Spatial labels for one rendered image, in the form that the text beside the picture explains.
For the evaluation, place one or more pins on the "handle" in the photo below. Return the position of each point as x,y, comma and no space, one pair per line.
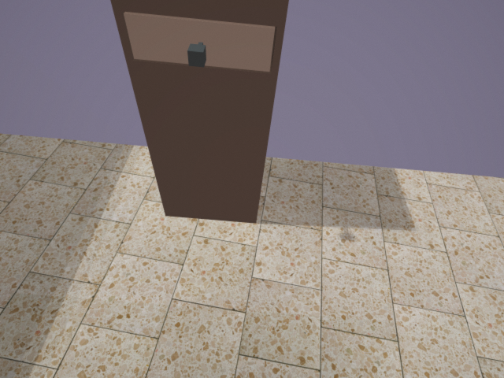
197,55

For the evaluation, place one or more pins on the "drawer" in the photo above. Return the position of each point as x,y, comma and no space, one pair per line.
228,44

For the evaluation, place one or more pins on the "cabinet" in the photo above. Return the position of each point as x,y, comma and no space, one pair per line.
206,128

